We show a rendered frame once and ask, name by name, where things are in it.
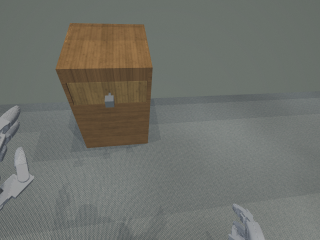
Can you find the cabinet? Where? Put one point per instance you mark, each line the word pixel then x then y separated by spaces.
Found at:
pixel 101 52

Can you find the drawer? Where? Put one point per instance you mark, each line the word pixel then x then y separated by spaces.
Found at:
pixel 89 93

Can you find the handle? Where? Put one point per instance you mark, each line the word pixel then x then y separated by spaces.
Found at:
pixel 109 101

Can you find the left robot hand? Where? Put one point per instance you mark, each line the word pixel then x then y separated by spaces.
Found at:
pixel 15 184

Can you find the right robot hand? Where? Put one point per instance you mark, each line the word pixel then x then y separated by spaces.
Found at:
pixel 252 229

